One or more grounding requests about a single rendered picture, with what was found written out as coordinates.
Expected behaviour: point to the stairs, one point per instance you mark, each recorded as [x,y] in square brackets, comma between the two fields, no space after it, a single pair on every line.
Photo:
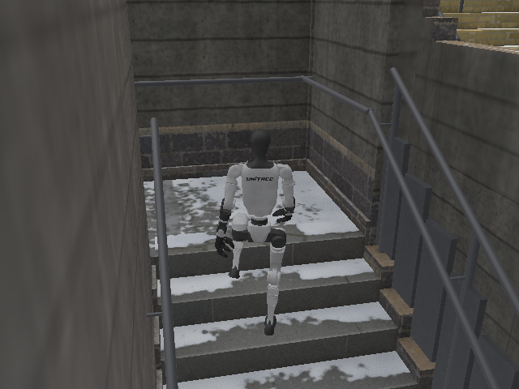
[486,22]
[331,330]

